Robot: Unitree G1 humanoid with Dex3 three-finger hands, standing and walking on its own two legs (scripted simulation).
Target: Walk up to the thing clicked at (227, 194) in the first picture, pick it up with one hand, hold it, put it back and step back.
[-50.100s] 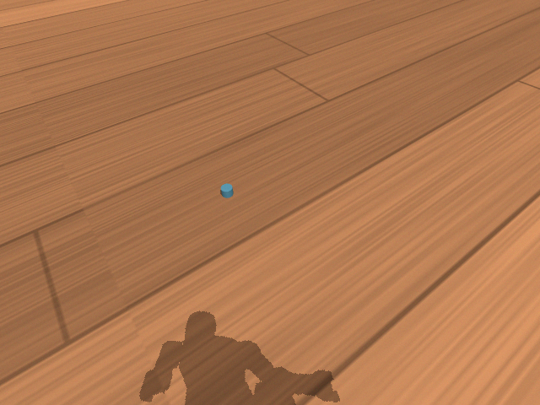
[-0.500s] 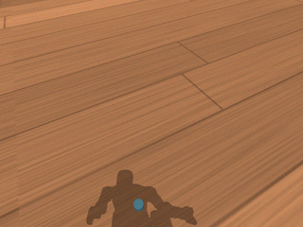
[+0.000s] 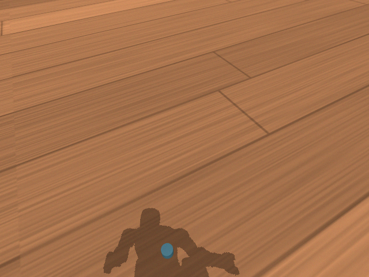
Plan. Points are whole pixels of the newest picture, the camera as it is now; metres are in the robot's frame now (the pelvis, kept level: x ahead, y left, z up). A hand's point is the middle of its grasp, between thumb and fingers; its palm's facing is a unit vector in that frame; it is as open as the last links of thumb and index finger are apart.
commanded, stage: step back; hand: left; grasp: from above
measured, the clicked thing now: (167, 250) +0.41 +0.14 -0.76
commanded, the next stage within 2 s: none
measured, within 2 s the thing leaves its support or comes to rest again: neither
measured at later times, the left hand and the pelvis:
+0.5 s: hand out of the picture -0.01 +0.25 -0.17, palm faces -0.05 -0.90 -0.43, open 7.4 cm; pelvis -0.10 -0.02 -0.03, yaw -2 degrees
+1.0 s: hand out of the picture -0.12 +0.29 -0.17, palm faces +0.06 -0.91 -0.40, open 7.4 cm; pelvis -0.22 +0.01 -0.02, yaw +2 degrees
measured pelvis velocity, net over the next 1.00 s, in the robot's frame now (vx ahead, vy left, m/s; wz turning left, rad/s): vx -0.22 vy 0.01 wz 0.04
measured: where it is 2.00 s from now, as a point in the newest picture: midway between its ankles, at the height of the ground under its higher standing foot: outside the picture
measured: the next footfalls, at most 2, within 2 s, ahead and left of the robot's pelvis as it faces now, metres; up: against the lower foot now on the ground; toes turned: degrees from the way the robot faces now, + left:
right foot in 0.42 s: -0.05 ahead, -0.12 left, +0.00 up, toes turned +0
left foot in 0.86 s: -0.16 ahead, +0.12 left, +0.00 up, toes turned +1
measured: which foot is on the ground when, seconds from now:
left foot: down 0.00-0.44, up 0.46-0.84, down 0.86-1.00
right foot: down 0.00-0.22, up 0.24-0.40, down 0.42-0.88, up 0.90-1.00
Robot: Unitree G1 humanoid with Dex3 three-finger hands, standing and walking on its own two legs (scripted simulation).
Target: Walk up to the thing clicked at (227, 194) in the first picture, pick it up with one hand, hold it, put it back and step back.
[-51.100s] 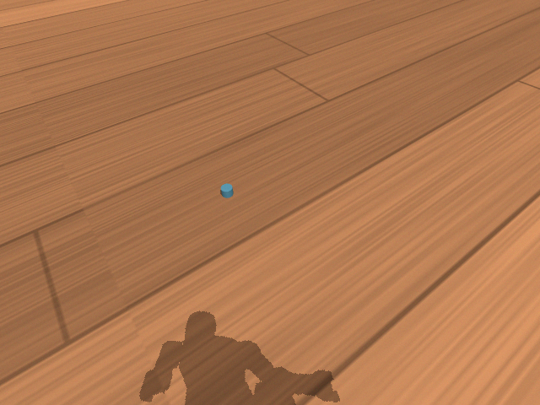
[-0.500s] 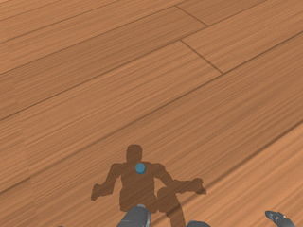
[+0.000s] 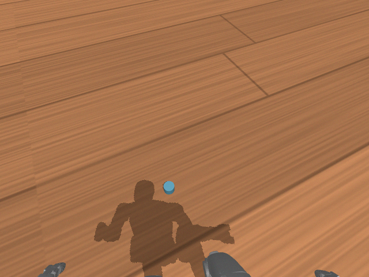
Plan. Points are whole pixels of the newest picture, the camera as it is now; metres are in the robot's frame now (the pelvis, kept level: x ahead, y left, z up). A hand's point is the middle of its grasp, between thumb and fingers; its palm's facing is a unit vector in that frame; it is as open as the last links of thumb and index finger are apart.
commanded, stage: step back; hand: left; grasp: from above
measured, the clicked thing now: (169, 187) +0.64 +0.10 -0.74
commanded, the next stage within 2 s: none
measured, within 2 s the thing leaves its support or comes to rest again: neither
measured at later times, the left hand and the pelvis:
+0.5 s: hand out of the picture -0.06 +0.26 -0.13, palm faces -0.07 -0.89 -0.45, open 7.4 cm; pelvis -0.17 +0.00 +0.00, yaw -4 degrees
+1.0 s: hand out of the picture -0.25 +0.27 -0.15, palm faces -0.12 -0.91 -0.40, open 7.4 cm; pelvis -0.36 +0.01 -0.01, yaw -6 degrees
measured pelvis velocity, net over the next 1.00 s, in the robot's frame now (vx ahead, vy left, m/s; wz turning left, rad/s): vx -0.36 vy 0.01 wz -0.11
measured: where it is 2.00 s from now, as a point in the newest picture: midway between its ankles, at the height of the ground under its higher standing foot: outside the picture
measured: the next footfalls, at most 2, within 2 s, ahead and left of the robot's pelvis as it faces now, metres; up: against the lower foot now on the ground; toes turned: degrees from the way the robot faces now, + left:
right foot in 0.26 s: -0.09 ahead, -0.14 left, +0.00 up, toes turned -4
left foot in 0.60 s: -0.18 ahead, +0.13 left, +0.00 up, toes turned -4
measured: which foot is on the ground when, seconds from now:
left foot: down 0.00-0.30, up 0.32-0.58, down 0.60-0.98, up 1.00-1.00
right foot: up 0.00-0.24, down 0.26-0.62, up 0.64-0.92, down 0.94-1.00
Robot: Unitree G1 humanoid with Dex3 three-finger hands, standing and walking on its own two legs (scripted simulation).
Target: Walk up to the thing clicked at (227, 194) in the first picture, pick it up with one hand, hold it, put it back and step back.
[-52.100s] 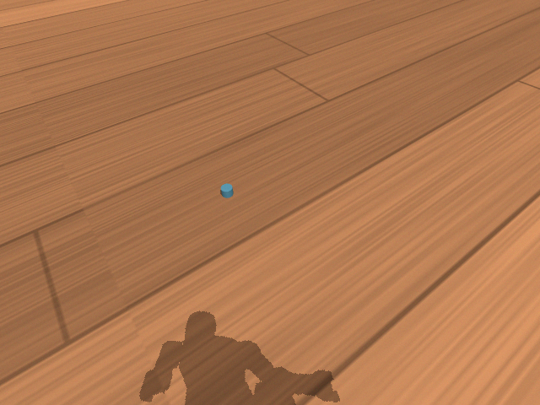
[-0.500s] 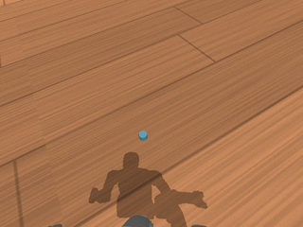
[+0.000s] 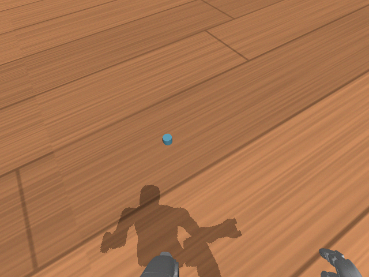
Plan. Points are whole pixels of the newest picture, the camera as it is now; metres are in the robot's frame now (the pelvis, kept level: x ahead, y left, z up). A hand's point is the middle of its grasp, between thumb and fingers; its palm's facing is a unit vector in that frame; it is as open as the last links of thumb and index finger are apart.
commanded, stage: step back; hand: left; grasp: from above
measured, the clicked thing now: (167, 139) +0.98 +0.19 -0.73
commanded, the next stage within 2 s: stand in 1.12 s
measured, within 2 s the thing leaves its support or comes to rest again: neither
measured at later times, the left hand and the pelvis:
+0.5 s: hand out of the picture -0.03 +0.29 -0.14, palm faces +0.06 -0.93 -0.37, open 7.4 cm; pelvis -0.07 +0.01 +0.01, yaw +3 degrees
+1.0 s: hand out of the picture +0.06 +0.27 -0.13, palm faces +0.08 -0.93 -0.35, open 7.4 cm; pelvis -0.03 +0.01 +0.02, yaw +4 degrees
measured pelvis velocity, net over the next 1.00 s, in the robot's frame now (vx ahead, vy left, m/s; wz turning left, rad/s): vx -0.03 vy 0.01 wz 0.07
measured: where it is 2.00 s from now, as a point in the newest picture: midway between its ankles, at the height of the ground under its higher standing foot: outside the picture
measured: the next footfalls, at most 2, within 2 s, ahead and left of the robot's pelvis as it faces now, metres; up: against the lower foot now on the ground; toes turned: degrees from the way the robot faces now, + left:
left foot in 0.24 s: -0.02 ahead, +0.12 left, +0.00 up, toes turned +2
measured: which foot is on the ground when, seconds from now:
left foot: up 0.00-0.22, down 0.24-1.00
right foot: down 0.00-1.00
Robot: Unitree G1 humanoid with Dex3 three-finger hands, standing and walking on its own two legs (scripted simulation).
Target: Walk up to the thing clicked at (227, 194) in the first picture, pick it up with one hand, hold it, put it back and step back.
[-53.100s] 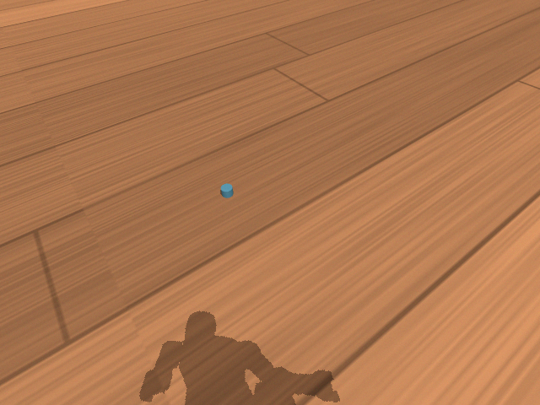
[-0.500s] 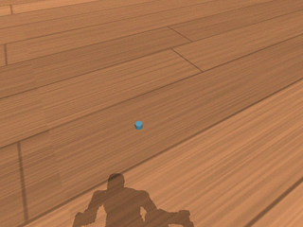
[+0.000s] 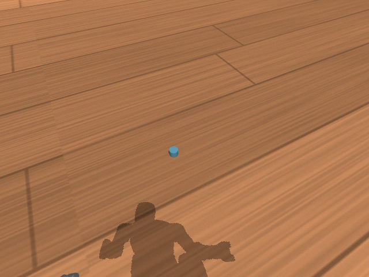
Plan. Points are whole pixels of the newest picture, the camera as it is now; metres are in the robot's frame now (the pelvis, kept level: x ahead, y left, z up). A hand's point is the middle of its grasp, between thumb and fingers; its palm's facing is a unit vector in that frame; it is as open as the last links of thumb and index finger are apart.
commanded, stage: step back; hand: left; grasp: from above
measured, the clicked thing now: (173, 151) +1.02 +0.11 -0.74
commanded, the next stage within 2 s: stand in 0.12 s
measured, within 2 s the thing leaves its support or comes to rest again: neither
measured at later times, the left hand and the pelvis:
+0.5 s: hand out of the picture +0.07 +0.24 -0.14, palm faces -0.02 -0.94 -0.33, open 7.4 cm; pelvis -0.02 -0.01 +0.01, yaw +0 degrees
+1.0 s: hand out of the picture +0.02 +0.24 -0.14, palm faces -0.03 -0.94 -0.34, open 7.4 cm; pelvis -0.03 -0.01 +0.01, yaw +0 degrees
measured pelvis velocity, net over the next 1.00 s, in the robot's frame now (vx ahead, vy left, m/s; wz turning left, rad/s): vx -0.03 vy -0.01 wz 0.00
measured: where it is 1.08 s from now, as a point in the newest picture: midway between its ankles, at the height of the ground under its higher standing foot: outside the picture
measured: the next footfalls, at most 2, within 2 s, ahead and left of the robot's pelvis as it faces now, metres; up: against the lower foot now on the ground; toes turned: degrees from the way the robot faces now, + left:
none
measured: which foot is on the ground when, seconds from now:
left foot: down 0.00-1.00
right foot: down 0.00-1.00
